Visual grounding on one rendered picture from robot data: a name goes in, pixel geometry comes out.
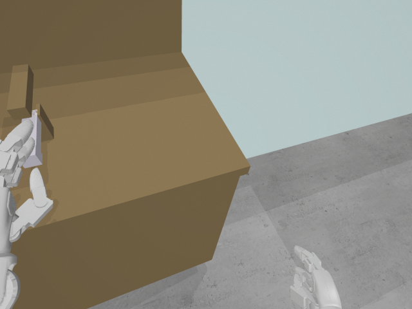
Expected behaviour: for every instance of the robot right hand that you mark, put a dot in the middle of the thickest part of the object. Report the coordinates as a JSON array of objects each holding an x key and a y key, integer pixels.
[{"x": 319, "y": 290}]

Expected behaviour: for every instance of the tap lever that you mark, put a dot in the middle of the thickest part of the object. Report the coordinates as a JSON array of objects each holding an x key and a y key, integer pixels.
[{"x": 36, "y": 156}]

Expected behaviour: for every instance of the robot left hand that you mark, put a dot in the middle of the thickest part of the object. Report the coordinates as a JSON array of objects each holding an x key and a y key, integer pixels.
[{"x": 14, "y": 151}]

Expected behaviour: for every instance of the counter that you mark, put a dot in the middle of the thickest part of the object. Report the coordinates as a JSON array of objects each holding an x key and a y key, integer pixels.
[{"x": 139, "y": 164}]

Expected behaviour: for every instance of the left robot forearm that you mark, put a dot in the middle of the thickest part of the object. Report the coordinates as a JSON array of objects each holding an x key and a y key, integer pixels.
[{"x": 10, "y": 285}]

